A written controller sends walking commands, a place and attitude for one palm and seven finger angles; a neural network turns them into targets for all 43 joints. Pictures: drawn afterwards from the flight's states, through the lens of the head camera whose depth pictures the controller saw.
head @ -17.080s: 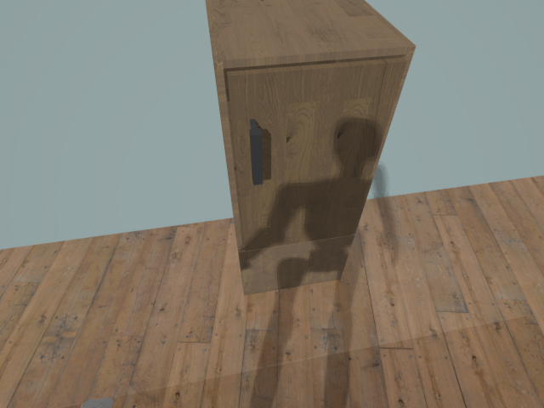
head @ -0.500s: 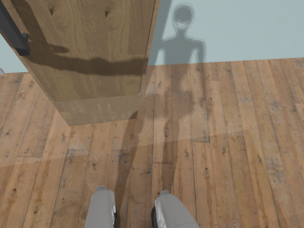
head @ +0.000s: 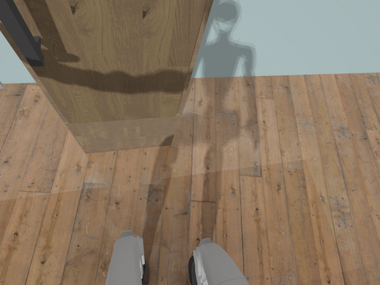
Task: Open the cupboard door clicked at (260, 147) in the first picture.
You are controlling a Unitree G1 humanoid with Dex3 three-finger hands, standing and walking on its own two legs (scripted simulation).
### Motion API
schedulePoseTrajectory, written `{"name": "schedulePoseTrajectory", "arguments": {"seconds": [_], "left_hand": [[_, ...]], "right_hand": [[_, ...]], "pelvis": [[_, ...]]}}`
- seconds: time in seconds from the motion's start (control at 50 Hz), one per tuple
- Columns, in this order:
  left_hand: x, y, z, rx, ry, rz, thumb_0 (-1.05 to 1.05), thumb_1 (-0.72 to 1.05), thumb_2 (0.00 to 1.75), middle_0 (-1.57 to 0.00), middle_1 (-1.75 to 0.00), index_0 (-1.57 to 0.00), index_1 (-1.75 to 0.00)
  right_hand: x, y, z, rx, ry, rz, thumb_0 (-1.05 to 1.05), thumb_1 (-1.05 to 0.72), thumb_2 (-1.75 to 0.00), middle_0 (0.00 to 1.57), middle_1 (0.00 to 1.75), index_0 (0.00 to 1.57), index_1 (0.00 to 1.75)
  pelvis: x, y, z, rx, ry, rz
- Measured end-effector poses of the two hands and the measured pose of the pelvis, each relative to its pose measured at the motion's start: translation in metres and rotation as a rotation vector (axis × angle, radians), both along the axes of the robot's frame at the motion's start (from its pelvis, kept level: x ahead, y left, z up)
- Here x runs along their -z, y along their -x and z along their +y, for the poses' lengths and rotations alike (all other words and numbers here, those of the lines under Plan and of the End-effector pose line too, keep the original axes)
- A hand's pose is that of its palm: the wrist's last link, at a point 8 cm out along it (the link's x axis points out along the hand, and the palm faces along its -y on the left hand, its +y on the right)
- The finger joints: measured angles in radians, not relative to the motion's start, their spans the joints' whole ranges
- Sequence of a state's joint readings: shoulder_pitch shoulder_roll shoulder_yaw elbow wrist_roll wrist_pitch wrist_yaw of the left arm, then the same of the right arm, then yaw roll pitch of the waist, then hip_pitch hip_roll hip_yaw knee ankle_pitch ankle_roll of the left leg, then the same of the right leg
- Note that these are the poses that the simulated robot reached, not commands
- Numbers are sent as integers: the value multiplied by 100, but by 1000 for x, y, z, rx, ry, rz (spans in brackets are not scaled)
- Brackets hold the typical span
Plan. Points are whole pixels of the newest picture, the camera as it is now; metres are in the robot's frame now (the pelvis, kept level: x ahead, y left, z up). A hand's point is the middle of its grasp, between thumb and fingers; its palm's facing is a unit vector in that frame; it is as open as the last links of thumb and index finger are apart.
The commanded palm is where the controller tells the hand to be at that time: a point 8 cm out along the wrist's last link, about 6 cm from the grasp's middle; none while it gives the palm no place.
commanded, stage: move the hooked fingers beside the handle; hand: left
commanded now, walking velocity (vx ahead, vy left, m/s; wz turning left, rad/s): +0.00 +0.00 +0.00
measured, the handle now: (20, 22) +0.56 +0.28 +0.10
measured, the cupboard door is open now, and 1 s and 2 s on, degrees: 0 0 0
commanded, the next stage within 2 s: slide the fingers in behind the handle in 0.36 s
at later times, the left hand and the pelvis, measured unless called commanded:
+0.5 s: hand out of the picture +0.50 +0.33 +0.10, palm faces +0.13 -0.99 +0.00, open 14.0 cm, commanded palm +0.50 +0.35 +0.09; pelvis -0.01 -0.01 -0.01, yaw +0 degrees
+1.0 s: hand (2, 47) +0.51 +0.29 +0.10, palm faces +0.13 -0.99 +0.00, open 14.0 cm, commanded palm +0.50 +0.32 +0.09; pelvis +0.00 -0.01 +0.00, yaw +0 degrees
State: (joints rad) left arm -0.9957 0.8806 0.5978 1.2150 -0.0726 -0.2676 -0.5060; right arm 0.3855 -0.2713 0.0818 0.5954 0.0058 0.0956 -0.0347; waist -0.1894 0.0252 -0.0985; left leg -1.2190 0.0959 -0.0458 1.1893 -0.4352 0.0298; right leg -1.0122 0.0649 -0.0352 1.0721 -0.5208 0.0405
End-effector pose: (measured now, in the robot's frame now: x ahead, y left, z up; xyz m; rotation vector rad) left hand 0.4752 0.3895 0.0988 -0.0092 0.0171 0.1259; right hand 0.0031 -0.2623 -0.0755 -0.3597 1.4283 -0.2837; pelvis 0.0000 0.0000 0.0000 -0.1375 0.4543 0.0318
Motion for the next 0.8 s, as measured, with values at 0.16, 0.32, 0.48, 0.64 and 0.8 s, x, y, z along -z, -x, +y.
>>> {"name": "schedulePoseTrajectory", "arguments": {"seconds": [0.16,0.32,0.48,0.64,0.8], "left_hand": [[1,5,-4,1,6,32,-2,-50,30,-30,-120,-30,-120],[1,1,-11,4,-1,17,-2,-50,30,-30,-120,-30,-120],[2,-1,-11,-9,-9,13,-2,-50,30,-30,-120,-30,-120],[1,-4,-18,6,-9,19,-2,-50,30,-30,-120,-30,-120],[-1,-7,-35,17,-2,7,-2,-50,30,-30,-120,-30,-120]], "right_hand": [[-5,-16,-3,-35,8,-49,1,-91,-90,20,30,20,30],[-1,-16,-9,-38,21,-60,1,-91,-90,20,30,20,30],[7,-2,-11,-15,12,-29,1,-91,-90,20,30,20,30],[11,11,-11,6,-2,10,1,-91,-90,20,30,20,30],[8,9,-11,14,-16,-7,1,-91,-90,20,30,20,30]], "pelvis": [[-4,0,0,-11,-4,-17],[1,4,-3,-9,-7,-13],[6,6,-7,1,-7,-2],[7,6,-11,2,-7,4],[3,4,-12,2,-12,-6]]}}
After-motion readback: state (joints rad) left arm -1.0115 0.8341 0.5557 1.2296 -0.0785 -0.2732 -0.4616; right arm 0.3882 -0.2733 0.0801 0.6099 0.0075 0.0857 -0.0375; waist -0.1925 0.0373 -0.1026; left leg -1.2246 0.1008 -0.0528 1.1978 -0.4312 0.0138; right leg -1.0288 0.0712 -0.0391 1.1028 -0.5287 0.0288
